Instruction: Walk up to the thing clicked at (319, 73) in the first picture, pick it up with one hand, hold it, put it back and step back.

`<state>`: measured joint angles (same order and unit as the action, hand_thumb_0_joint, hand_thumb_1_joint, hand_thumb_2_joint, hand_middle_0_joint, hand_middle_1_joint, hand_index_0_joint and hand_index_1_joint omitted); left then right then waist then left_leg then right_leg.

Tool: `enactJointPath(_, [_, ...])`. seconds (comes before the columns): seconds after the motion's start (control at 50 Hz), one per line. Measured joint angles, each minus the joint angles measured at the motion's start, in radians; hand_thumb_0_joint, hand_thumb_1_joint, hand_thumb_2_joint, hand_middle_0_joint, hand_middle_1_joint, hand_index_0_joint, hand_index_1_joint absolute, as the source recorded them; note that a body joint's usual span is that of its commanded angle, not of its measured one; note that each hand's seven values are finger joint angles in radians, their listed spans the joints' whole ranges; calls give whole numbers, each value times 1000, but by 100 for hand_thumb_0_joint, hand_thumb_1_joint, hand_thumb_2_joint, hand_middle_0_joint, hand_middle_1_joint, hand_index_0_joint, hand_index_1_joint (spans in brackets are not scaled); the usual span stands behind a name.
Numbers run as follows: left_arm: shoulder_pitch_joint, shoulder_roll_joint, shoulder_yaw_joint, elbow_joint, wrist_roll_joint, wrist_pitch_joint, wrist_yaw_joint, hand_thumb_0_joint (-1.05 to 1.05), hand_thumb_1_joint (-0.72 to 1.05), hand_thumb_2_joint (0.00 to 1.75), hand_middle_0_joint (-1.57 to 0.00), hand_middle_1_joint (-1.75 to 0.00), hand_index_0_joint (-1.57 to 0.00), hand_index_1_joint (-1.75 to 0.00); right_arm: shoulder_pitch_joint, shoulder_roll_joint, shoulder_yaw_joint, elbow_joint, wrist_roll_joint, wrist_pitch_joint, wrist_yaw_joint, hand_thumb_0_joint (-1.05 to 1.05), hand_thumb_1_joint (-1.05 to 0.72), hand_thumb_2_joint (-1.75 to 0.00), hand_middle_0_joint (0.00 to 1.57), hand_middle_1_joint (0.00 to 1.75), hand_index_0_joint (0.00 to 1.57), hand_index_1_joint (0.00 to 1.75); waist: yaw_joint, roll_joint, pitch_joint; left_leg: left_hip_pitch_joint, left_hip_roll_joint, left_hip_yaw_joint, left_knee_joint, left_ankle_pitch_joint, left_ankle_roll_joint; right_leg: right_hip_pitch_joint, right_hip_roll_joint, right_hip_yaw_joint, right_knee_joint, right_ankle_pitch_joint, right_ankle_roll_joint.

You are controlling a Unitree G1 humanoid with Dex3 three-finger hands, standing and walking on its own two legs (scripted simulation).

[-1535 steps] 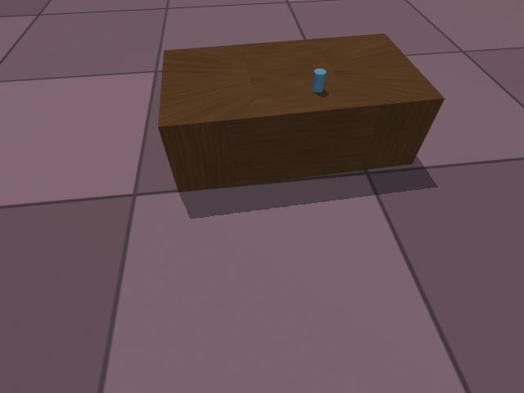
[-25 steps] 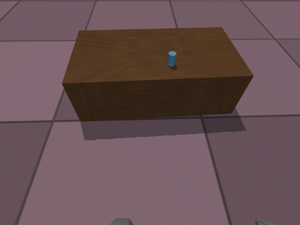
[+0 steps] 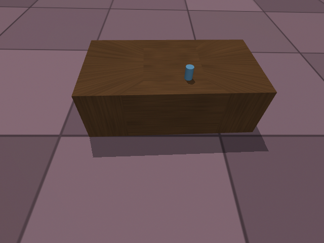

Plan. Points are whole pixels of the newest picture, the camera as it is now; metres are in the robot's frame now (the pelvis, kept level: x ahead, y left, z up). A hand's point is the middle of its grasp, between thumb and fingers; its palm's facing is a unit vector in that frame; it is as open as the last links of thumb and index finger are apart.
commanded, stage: step back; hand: right
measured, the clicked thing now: (189, 72) +1.14 -0.16 -0.30
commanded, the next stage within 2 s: stand in 0.32 s
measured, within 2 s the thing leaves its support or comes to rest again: neither
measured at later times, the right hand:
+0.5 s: hand out of the picture +0.12 -0.25 -0.14, palm faces -0.01 +0.93 -0.36, open 7.4 cm
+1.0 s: hand out of the picture +0.04 -0.25 -0.14, palm faces +0.00 +0.94 -0.34, open 7.4 cm
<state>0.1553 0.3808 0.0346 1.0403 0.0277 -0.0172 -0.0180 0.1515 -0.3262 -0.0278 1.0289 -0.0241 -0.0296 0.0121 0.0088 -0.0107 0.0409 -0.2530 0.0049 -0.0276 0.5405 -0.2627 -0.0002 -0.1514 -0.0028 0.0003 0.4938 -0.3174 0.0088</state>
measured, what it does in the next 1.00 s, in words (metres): stands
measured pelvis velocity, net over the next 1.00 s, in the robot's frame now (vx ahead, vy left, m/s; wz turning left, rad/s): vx -0.02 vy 0.00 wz -0.01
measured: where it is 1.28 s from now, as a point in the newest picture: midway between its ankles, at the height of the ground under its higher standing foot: outside the picture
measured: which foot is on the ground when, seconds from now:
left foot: down 0.00-1.00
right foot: down 0.00-1.00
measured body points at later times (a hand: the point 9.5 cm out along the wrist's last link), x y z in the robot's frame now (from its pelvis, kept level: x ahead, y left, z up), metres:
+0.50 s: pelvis +0.01 +0.00 +0.00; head +0.03 +0.01 +0.45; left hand +0.10 +0.30 -0.13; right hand +0.12 -0.30 -0.12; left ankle +0.02 +0.12 -0.73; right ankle -0.03 -0.13 -0.73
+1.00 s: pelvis -0.02 +0.00 +0.01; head -0.02 +0.01 +0.46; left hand +0.05 +0.30 -0.12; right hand +0.04 -0.30 -0.12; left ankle +0.02 +0.12 -0.74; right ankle -0.03 -0.13 -0.74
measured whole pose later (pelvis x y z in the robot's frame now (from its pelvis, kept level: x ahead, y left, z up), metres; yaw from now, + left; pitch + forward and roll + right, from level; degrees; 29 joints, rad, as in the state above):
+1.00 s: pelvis -0.02 +0.00 +0.01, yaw +0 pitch -3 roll +0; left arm 0.12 0.35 0.00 1.14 0.01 -0.01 -0.01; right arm 0.12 -0.35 0.00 1.15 -0.01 -0.02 0.01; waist -0.01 0.00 0.06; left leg -0.16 0.00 -0.01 0.33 -0.12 0.00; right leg -0.08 -0.02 0.01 0.32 -0.19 0.02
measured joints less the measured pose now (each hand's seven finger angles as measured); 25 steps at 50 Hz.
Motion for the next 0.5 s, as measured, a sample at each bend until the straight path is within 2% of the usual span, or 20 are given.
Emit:
enactJointPath(0.32, [-70,-4,3,0,-7,10,19,1,91,90,-20,-30,-20,-30,-70,-16,-11,12,4,2,-14,1,-90,-90,21,30,21,30,9,-13,31,2,-12,-4,67,-58,5,1,-12,-6,79,-69,2])
enactJointPath(0.38, [-72,-10,-6,17,-19,12,21,1,91,90,-20,-30,-20,-30,-82,-15,0,22,11,9,-18,1,-90,-90,21,30,21,30,7,-10,42,24,-7,-2,38,-44,2,25,-7,-3,41,-48,4])
enactJointPath(0.5, [-76,-34,-26,48,-22,15,20,1,91,90,-20,-30,-20,-30,-105,-13,16,37,22,16,-20,1,-90,-90,21,30,21,30,-4,1,55,72,-4,7,-68,21,1,70,-7,6,-67,22,8])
